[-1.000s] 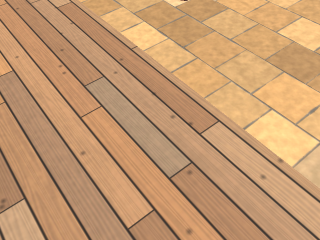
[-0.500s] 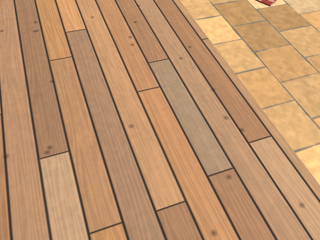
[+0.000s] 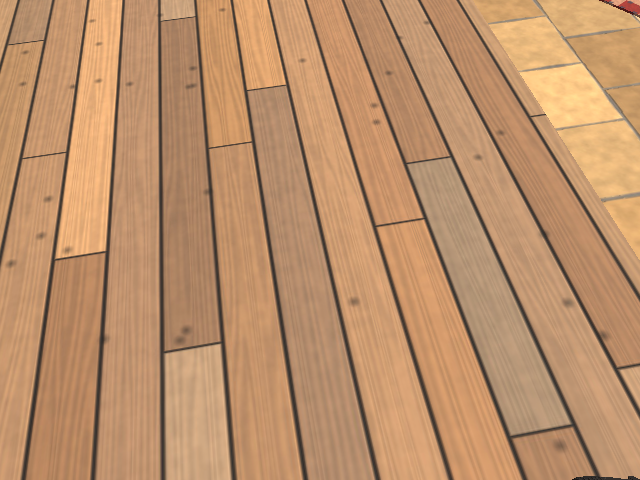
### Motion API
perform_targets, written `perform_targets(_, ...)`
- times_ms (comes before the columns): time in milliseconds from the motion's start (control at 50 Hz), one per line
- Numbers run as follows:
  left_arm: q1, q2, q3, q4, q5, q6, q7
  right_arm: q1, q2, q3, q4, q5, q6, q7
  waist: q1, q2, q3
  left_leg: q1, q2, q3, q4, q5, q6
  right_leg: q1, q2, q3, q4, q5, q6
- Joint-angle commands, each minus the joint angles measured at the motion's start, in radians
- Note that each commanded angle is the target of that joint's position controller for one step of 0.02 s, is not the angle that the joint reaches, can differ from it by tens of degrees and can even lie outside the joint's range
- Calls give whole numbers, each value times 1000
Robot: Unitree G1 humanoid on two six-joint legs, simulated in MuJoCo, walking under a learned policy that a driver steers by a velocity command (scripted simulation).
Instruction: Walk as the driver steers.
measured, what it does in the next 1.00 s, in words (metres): walks ahead, turning left: left foot, then right foot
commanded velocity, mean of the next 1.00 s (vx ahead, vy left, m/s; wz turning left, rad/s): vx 0.29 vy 0.00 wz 0.33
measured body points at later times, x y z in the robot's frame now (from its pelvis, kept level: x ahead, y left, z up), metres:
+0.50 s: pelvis +0.25 +0.07 +0.00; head +0.29 +0.09 +0.45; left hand +0.39 +0.37 -0.09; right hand +0.41 -0.20 -0.10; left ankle +0.22 +0.14 -0.74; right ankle +0.46 -0.05 -0.69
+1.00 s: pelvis +0.39 +0.11 +0.00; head +0.39 +0.12 +0.45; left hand +0.38 +0.40 -0.12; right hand +0.61 -0.10 -0.10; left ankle +0.34 +0.21 -0.74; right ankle +0.45 +0.00 -0.73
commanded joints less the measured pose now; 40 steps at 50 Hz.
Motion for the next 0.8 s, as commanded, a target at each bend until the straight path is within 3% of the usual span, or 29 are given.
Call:
perform_targets(20, -3, 196, 47, -39, -8, -11, 3, -169, -43, -2, -122, 11, -17, 15, 10, -153, 74, 12, -16, 14, -74, 60, 24, -58, -253, 72, -95, 239, -148)
perform_targets(60, -11, 203, 51, -32, -12, -4, 5, -170, -59, -8, -131, 9, -16, 24, -11, -145, 80, 27, -27, 19, -102, 18, 60, -7, -277, 39, -64, 352, -130)
perform_targets(80, -22, 214, 55, -34, -11, 0, 8, -148, -73, -14, -131, 5, -15, 26, -34, -146, 58, 75, -48, 38, -111, -15, 81, 16, -276, 13, -13, 520, -117)
perform_targets(100, -29, 228, 59, -37, -9, 6, 11, -91, -98, -27, -122, 0, -12, 24, -72, -149, 6, 167, -80, 67, -114, -41, 102, 34, -267, -20, 82, 731, -102)
perform_targets(120, -40, 232, 60, -43, -6, 15, 17, 41, -132, -50, -88, 0, -7, 20, -145, -132, -79, 343, -120, 95, -139, -29, 131, 10, -237, -70, 259, 902, -78)
perform_targets(140, -31, 220, 53, -59, 5, 16, 28, 194, -179, -75, -53, 5, 1, 8, -212, -102, -167, 596, -103, 38, -130, -16, 161, -139, -207, -104, 487, 855, -44)
perform_targets(160, 39, 124, 19, -117, 27, 0, 25, 304, -297, -101, -47, -7, 5, -3, -194, 138, -311, 981, 162, -440, -162, -155, 312, -535, -72, -126, 909, 346, 25)
perform_targets(180, 33, 113, 5, -112, 24, -33, 12, 319, -249, -84, -46, 6, 1, 0, -189, 215, -437, 1066, 279, -845, -365, -314, 398, -704, 36, 44, 1102, -242, 37)
perform_targets(200, -58, 191, 26, -138, -17, -54, -2, 275, -190, -66, -46, -3, -1, -2, -203, 138, -295, 976, 252, -735, -393, -367, 345, -811, -27, 96, 1154, -189, 24)
perform_targets(220, -128, 189, 20, -160, -26, -66, -5, 209, -173, -60, -58, -10, -2, -4, -181, 59, -170, 814, 216, -589, -394, -206, 318, -802, -65, 72, 1113, -118, 12)
perform_targets(240, -157, 180, 21, -166, -5, -68, 2, 143, -166, -56, -68, -17, -3, -4, -136, -28, -91, 657, 174, -478, -391, 16, 298, -758, -94, 59, 1035, -72, 18)
perform_targets(260, -153, 191, 30, -163, 17, -57, 9, 96, -147, -50, -83, -26, -4, -5, -98, -33, -67, 549, 139, -385, -394, 230, 283, -684, -121, 57, 978, -52, 27)
perform_targets(300, -116, 173, 28, -159, 31, -30, 13, 61, -147, -51, -84, -29, -5, -11, -57, -5, -68, 431, 112, -315, -403, 466, 297, -604, -119, 43, 928, -43, 62)
perform_targets(360, -149, 135, 18, -174, 39, -6, 26, 72, -173, -59, -54, -19, 1, -30, -51, 1, -71, 344, 61, -224, -387, 608, 285, -579, -75, 12, 776, 53, 104)
perform_targets(420, -255, 107, 6, -200, 35, -1, 22, 103, -178, -63, -28, 0, 31, -52, -88, 22, -104, 333, 3, -200, -342, 519, 219, -519, -23, 11, 563, 236, 110)
perform_targets(500, -371, 120, 9, -231, 18, 0, 5, 150, -184, -67, -6, 3, 65, -73, -128, 44, -110, 418, 23, -313, -285, 350, 181, -502, 19, 51, 381, 286, 102)
perform_targets(580, -328, 159, 32, -224, 23, -16, 2, 111, -159, -61, -25, -1, 79, -78, -87, 83, -102, 512, 17, -440, -153, 255, 152, -431, 13, 80, 209, 239, 48)
perform_targets(600, -287, 174, 37, -221, 32, -23, 8, 97, -135, -52, -39, -3, 78, -75, -65, 59, -136, 471, -29, -420, -66, 180, 120, -292, -48, 98, 137, 400, 9)
perform_targets(620, -242, 230, 46, -227, 46, -20, 21, 126, -84, -35, -58, -21, 73, -72, -71, -94, -231, 339, -117, -310, 154, -138, 67, -61, -246, 252, 176, 751, -72)
perform_targets(640, -216, 232, 48, -209, 63, 3, 22, 284, -74, -28, -51, -7, 73, -70, -139, -337, -318, 116, -242, -216, 361, -681, 6, 144, -456, 546, 193, 918, -277)
perform_targets(660, -218, 171, 42, -212, 21, 17, 18, 338, -170, -48, -8, -12, 78, -67, -134, -239, -313, 63, -149, -201, 479, -634, -28, 95, -463, 606, 162, 572, -287)
perform_targets(680, -233, 125, 29, -224, 13, 25, 18, 248, -204, -61, -5, -1, 91, -68, -98, -157, -220, 30, -117, -170, 523, -535, -48, 19, -371, 490, 132, 278, -233)
perform_targets(700, -248, 111, 21, -217, 19, 33, 12, 199, -176, -56, -8, -4, 105, -73, -95, -121, -169, 26, -100, -137, 507, -467, -56, -67, -295, 429, 82, -3, -186)
perform_targets(720, -270, 113, 17, -207, 15, 36, 7, 175, -150, -48, -21, -18, 109, -73, -101, -149, -115, 34, -87, -117, 467, -436, -65, -150, -263, 412, 34, -152, -170)
perform_targets(760, -276, 148, 27, -196, 17, 39, 7, 161, -100, -30, -24, -24, 93, -59, -108, -208, -49, 127, -82, -35, 331, -398, -60, -278, -187, 328, -36, -173, -156)
perform_targets(800, -270, 162, 34, -198, 6, 39, 9, 136, -77, -20, -22, -28, 61, -53, -98, -202, -52, 212, -80, -6, 169, -394, -41, -307, -167, 299, -42, -106, -175)
Keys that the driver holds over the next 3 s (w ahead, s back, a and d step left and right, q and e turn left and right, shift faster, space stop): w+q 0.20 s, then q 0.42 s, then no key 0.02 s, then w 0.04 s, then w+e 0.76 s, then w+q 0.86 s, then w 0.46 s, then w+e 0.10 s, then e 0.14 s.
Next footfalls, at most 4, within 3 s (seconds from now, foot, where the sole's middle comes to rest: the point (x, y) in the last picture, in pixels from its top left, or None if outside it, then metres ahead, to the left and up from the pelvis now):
0.14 left None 0.26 0.14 -0.78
0.60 right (366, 470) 0.49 0.02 -0.78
0.94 left None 0.37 0.23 -0.78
1.40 right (367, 357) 0.75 0.03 -0.78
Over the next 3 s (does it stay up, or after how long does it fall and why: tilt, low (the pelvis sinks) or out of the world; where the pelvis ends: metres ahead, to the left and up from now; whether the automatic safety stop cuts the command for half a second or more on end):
stays up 1.42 0.35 -0.01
